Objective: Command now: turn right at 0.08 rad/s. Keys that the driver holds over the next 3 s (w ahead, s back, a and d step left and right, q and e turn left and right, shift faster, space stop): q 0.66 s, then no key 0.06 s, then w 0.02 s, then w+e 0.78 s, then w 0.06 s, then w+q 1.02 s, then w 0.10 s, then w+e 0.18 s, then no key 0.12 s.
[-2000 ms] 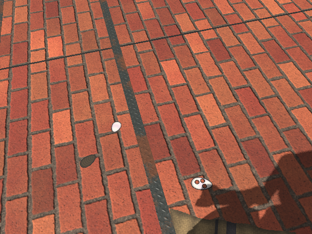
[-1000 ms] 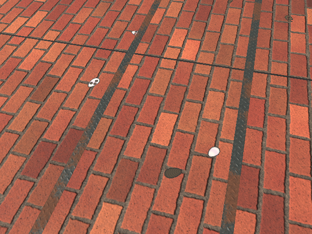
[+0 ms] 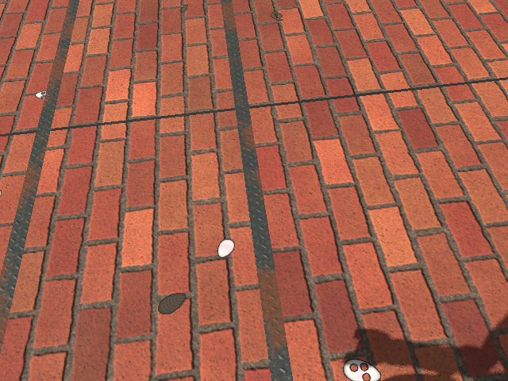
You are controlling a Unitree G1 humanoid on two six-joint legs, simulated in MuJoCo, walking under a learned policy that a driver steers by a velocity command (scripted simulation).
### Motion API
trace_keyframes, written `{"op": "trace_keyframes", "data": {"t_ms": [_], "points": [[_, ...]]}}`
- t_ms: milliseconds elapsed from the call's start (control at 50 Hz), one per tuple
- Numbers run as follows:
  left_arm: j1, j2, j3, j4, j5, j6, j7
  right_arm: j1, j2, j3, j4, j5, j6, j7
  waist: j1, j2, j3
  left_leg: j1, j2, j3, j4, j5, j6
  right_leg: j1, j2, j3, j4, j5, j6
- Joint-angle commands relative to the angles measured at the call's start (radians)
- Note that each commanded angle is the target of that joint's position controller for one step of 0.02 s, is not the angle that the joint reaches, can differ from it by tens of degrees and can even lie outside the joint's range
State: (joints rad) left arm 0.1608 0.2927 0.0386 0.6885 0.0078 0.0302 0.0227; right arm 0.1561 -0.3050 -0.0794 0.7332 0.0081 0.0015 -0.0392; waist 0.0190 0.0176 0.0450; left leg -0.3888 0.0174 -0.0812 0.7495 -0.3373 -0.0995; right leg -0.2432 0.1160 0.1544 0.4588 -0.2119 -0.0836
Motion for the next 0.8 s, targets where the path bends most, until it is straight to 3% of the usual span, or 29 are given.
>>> {"op": "trace_keyframes", "data": {"t_ms": [20, 60, 80, 100, 120, 140, 160, 200, 280, 320, 340, 360, 380, 400, 420, 440, 480, 540, 580, 620, 640, 660, 680, 700, 720, 760, 780, 800], "points": [[-0.022, 0.098, 0.015, -0.041, 0.007, -0.01, -0.004, -0.019, -0.059, -0.004, -0.056, 0.0, -0.026, 0.014, 0.011, -0.138, -0.108, 0.097, 0.025, 0.016, -0.139, 0.026, 0.014, 0.072, -0.277, 0.218, -0.093, 0.248, -0.138], [-0.007, 0.08, 0.004, -0.01, 0.005, -0.017, -0.011, 0.007, -0.045, 0.007, -0.038, -0.007, -0.035, 0.025, -0.022, -0.106, -0.091, 0.235, 0.015, 0.024, -0.385, 0.254, 0.042, 0.036, -0.243, 0.174, -0.081, 0.24, -0.089], [0.03, 0.085, 0.005, 0.002, 0.016, -0.028, -0.012, -0.001, -0.091, 0.002, -0.047, -0.018, -0.037, 0.023, -0.002, -0.064, -0.097, 0.291, 0.06, -0.037, -0.382, 0.397, 0.066, 0.019, -0.21, 0.149, -0.065, 0.175, -0.042], [0.08, 0.113, 0.015, 0.006, 0.031, -0.038, -0.014, -0.019, -0.178, -0.014, -0.067, -0.018, -0.035, 0.019, 0.052, 0.046, -0.1, 0.296, 0.126, -0.11, -0.323, 0.587, 0.117, 0.003, -0.135, 0.077, -0.009, 0.062, -0.003], [0.077, 0.112, 0.018, 0.007, 0.028, -0.041, -0.011, -0.037, -0.192, -0.02, -0.063, -0.01, -0.03, 0.023, 0.059, 0.114, -0.1, 0.239, 0.134, -0.127, -0.315, 0.521, 0.178, 0.019, -0.076, -0.004, -0.001, -0.01, 0.035], [0.032, 0.127, 0.022, 0.004, 0.025, -0.039, -0.003, -0.041, -0.167, -0.018, -0.07, -0.002, -0.029, 0.029, 0.027, 0.119, -0.086, 0.192, 0.134, -0.165, -0.347, 0.417, 0.201, 0.038, -0.064, -0.035, 0.027, -0.022, 0.06], [-0.001, 0.126, 0.027, -0.004, 0.019, -0.034, 0.004, -0.038, -0.148, -0.012, -0.065, -0.001, -0.03, 0.03, 0.015, 0.133, -0.085, 0.176, 0.137, -0.195, -0.363, 0.38, 0.204, 0.045, -0.066, -0.052, 0.052, -0.013, 0.068], [-0.009, 0.117, 0.033, -0.017, 0.01, -0.017, 0.014, -0.03, -0.153, -0.012, -0.068, 0.004, -0.033, 0.029, 0.009, 0.161, -0.076, 0.167, 0.142, -0.243, -0.357, 0.392, 0.214, 0.028, -0.066, -0.065, 0.082, 0.009, 0.067], [0.02, 0.095, 0.047, -0.025, 0.003, -0.019, 0.008, -0.027, -0.159, -0.018, -0.091, 0.012, -0.015, 0.013, 0.006, 0.112, -0.1, 0.129, 0.113, -0.277, -0.303, 0.367, 0.216, 0.053, -0.078, -0.081, 0.075, 0.018, 0.051], [0.039, 0.116, 0.06, -0.024, 0.001, -0.02, 0.003, -0.041, -0.144, -0.015, -0.116, 0.016, -0.005, 0.009, 0.001, 0.01, -0.097, 0.051, 0.038, -0.209, -0.213, 0.288, 0.169, 0.103, -0.14, -0.025, 0.004, 0.081, 0.011], [0.051, 0.137, 0.068, -0.026, 0.003, -0.019, 0.002, -0.038, -0.132, -0.012, -0.124, 0.017, -0.001, 0.01, 0.001, -0.069, -0.087, -0.021, -0.019, -0.142, -0.126, 0.205, 0.129, 0.14, -0.217, 0.056, -0.049, 0.145, -0.039], [0.061, 0.16, 0.073, -0.027, 0.009, -0.02, 0.001, -0.018, -0.119, -0.008, -0.129, 0.012, 0.003, 0.013, -0.003, -0.164, -0.084, -0.091, -0.067, -0.065, -0.016, 0.056, 0.091, 0.175, -0.347, 0.177, -0.1, 0.268, -0.122], [0.043, 0.15, 0.068, -0.041, 0.015, -0.026, 0.006, -0.01, -0.129, -0.014, -0.131, 0.008, 0.007, 0.016, 0.001, -0.222, -0.091, -0.15, -0.059, -0.024, 0.193, -0.252, 0.068, 0.183, -0.479, 0.27, -0.122, 0.415, -0.217], [0.038, 0.137, 0.059, -0.053, 0.017, -0.032, 0.01, -0.011, -0.161, -0.03, -0.13, 0.011, 0.011, 0.02, 0.002, -0.152, -0.082, -0.19, -0.034, -0.037, 0.38, -0.319, 0.051, 0.167, -0.529, 0.282, -0.125, 0.515, -0.263], [0.005, 0.132, 0.056, -0.061, 0.009, -0.037, 0.015, 0.0, -0.158, -0.036, -0.123, 0.018, 0.019, 0.023, -0.021, -0.083, -0.07, -0.2, -0.008, -0.048, 0.434, -0.284, 0.044, 0.156, -0.503, 0.21, -0.113, 0.512, -0.239], [-0.025, 0.142, 0.06, -0.059, -0.002, -0.039, 0.016, -0.001, -0.128, -0.026, -0.122, 0.02, 0.027, 0.026, -0.03, -0.069, -0.044, -0.216, 0.014, -0.037, 0.381, -0.22, 0.037, 0.154, -0.453, 0.127, -0.115, 0.474, -0.195], [-0.008, 0.166, 0.068, -0.048, -0.004, -0.031, 0.021, -0.041, -0.09, -0.009, -0.138, 0.018, 0.031, 0.031, 0.002, -0.103, -0.041, -0.215, 0.024, 0.018, 0.295, -0.132, 0.016, 0.191, -0.395, 0.024, -0.117, 0.499, -0.168], [0.0, 0.182, 0.076, -0.046, -0.005, -0.01, 0.021, -0.063, -0.076, 0.004, -0.17, 0.023, 0.029, 0.056, 0.021, -0.15, -0.094, -0.084, 0.024, 0.086, 0.104, -0.082, 0.016, 0.2, -0.373, -0.082, -0.098, 0.533, -0.15], [0.012, 0.202, 0.084, -0.04, -0.016, -0.004, 0.015, -0.052, -0.095, -0.002, -0.18, 0.026, 0.031, 0.065, 0.024, -0.17, -0.112, -0.017, 0.008, 0.125, -0.004, -0.05, 0.03, 0.2, -0.389, -0.104, -0.074, 0.521, -0.137], [-0.001, 0.205, 0.084, -0.037, -0.035, -0.008, 0.01, -0.004, -0.106, -0.013, -0.173, 0.02, 0.038, 0.068, -0.01, -0.165, -0.119, 0.078, -0.017, 0.162, -0.17, 0.065, 0.065, 0.171, -0.39, -0.137, -0.011, 0.455, -0.098], [0.011, 0.187, 0.079, -0.029, -0.043, -0.015, 0.006, 0.037, -0.12, -0.023, -0.163, 0.014, 0.041, 0.062, -0.029, -0.145, -0.124, 0.169, -0.042, 0.165, -0.273, 0.156, 0.096, 0.121, -0.365, -0.174, 0.059, 0.372, -0.053], [0.07, 0.151, 0.07, -0.009, -0.027, -0.027, -0.002, 0.085, -0.174, -0.044, -0.16, 0.012, 0.041, 0.048, -0.039, -0.033, -0.141, 0.324, 0.0, 0.058, -0.346, 0.352, 0.142, -0.005, -0.309, -0.247, 0.216, 0.206, 0.027], [0.058, 0.067, 0.038, -0.056, 0.04, -0.031, -0.008, 0.107, -0.3, -0.066, -0.193, 0.0, 0.038, 0.028, -0.015, 0.288, -0.157, 0.501, 0.304, -0.357, -0.341, 0.801, 0.29, -0.33, -0.175, -0.294, 0.542, -0.428, 0.136], [-0.023, 0.117, 0.05, -0.077, 0.017, -0.033, -0.002, 0.122, -0.265, -0.049, -0.204, -0.035, 0.014, 0.042, -0.09, 0.188, -0.235, 0.415, 0.418, -0.467, -0.37, 0.816, 0.476, -0.382, -0.117, -0.127, 0.716, -0.526, 0.155], [-0.042, 0.147, 0.061, -0.072, -0.015, -0.024, 0.004, 0.09, -0.228, -0.038, -0.195, -0.038, -0.005, 0.05, -0.079, 0.111, -0.18, 0.362, 0.363, -0.372, -0.388, 0.71, 0.456, -0.388, -0.146, -0.097, 0.771, -0.457, 0.153], [-0.003, 0.155, 0.068, -0.037, -0.013, -0.02, 0.005, 0.055, -0.148, -0.018, -0.161, 0.003, -0.015, 0.041, -0.042, 0.072, -0.141, 0.343, 0.242, -0.265, -0.44, 0.188, 0.344, -0.405, -0.193, -0.098, 0.687, -0.281, 0.138], [0.004, 0.153, 0.067, -0.03, -0.011, -0.02, -0.001, 0.05, -0.123, -0.005, -0.152, 0.009, -0.017, 0.037, -0.04, 0.101, -0.117, 0.309, 0.212, -0.245, -0.485, 0.018, 0.327, -0.386, -0.195, -0.114, 0.656, -0.199, 0.14], [0.015, 0.141, 0.064, -0.02, -0.016, -0.025, -0.011, 0.057, -0.111, 0.003, -0.142, 0.002, -0.021, 0.034, -0.038, 0.131, -0.102, 0.294, 0.197, -0.239, -0.53, -0.087, 0.318, -0.371, -0.188, -0.131, 0.642, -0.134, 0.14]]}}
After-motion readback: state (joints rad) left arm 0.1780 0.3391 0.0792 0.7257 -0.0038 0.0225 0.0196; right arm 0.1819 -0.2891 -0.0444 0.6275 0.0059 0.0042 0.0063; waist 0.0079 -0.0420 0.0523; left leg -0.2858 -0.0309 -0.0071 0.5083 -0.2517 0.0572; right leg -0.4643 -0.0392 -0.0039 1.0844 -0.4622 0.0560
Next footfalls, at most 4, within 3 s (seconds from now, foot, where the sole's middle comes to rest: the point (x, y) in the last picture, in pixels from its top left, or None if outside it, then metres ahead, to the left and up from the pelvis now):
0.08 left None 0.05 0.16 -0.78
0.66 left None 0.01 0.19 -0.78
1.28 right None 0.31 -0.01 -0.78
1.78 left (213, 318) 0.64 0.20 -0.78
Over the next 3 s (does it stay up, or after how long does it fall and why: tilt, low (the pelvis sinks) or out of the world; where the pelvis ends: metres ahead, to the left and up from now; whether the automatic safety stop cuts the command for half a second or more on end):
stays up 1.06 0.29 0.00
